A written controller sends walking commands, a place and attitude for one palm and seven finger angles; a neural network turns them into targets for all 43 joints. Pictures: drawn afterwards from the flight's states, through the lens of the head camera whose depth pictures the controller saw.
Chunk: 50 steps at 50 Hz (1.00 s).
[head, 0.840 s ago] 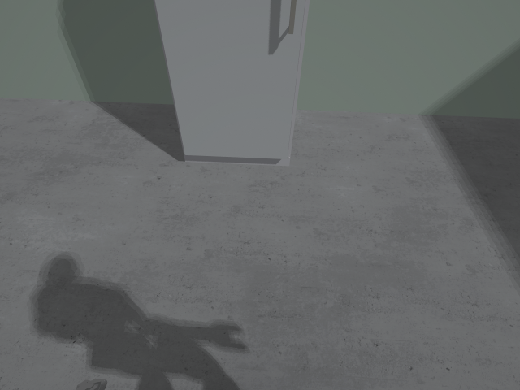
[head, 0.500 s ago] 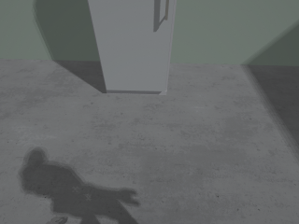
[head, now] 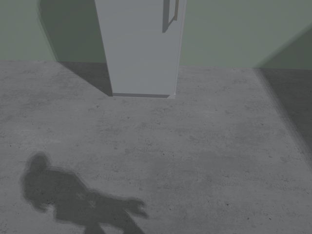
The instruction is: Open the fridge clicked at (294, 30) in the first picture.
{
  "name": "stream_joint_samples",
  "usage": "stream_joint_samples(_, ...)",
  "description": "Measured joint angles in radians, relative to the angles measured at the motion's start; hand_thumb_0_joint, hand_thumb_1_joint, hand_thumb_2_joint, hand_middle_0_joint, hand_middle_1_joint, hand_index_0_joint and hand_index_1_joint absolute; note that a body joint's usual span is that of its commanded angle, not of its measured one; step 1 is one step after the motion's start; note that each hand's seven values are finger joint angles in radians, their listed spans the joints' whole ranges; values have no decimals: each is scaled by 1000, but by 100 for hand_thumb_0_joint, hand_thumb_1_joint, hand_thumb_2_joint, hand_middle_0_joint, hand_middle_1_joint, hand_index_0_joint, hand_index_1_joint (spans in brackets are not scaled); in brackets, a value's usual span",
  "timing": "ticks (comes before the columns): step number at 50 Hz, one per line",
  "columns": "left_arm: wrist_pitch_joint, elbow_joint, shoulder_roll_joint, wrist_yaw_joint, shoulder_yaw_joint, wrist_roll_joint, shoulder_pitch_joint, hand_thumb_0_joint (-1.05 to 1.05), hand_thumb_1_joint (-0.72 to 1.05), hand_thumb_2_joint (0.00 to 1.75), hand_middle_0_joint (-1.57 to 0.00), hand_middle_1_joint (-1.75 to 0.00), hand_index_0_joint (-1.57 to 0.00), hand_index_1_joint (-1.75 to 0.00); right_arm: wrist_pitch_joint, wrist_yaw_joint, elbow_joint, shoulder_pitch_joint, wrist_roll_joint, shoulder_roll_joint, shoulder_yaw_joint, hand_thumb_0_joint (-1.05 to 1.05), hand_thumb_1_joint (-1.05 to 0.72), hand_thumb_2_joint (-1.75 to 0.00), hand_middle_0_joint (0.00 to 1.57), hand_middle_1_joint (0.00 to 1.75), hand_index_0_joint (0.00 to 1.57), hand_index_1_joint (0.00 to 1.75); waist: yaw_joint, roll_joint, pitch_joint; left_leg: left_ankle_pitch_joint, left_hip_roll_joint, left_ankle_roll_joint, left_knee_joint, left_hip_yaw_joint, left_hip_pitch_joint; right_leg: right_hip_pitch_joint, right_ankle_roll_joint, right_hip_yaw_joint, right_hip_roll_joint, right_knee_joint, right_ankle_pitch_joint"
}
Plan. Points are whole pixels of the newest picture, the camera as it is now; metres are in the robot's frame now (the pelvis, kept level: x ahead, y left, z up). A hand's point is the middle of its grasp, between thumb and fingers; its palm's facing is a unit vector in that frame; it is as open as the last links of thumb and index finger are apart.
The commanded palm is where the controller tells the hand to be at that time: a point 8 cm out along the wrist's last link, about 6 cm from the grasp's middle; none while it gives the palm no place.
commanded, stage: look at it before walking up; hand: right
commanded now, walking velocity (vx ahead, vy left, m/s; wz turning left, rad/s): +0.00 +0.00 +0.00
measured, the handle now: out of the picture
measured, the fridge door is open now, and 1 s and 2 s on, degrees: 0 0 0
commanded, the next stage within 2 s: walk to a spot facing it in 0.80 s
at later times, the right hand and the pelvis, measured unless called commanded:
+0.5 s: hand out of the picture +0.08 -0.24 -0.16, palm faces -0.03 +0.94 -0.33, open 7.4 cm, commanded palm none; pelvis +0.00 +0.00 +0.00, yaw +0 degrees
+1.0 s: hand out of the picture +0.07 -0.24 -0.16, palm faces -0.03 +0.94 -0.33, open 7.4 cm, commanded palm none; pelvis +0.01 +0.00 +0.00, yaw +0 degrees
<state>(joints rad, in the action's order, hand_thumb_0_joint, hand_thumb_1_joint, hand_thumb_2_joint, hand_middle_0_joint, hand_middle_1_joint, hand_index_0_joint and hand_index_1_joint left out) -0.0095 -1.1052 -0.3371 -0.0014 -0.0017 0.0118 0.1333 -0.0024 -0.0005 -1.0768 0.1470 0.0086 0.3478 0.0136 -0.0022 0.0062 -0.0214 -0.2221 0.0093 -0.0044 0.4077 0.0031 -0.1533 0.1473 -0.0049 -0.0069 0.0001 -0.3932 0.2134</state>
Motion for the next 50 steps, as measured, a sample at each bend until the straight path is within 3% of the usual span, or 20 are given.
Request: stream_joint_samples(50, 6, -7, 17, -3, -6, 5, 0, 1, 90, 90, -20, -30, -20, -30, 5, -9, -5, 24, 4, -19, 0, 0, -91, -90, 20, 30, 20, 30, 7, 2, 15, -5, -4, -1, -15, 5, 15, -14, -2, 6, -4, 8, 10)
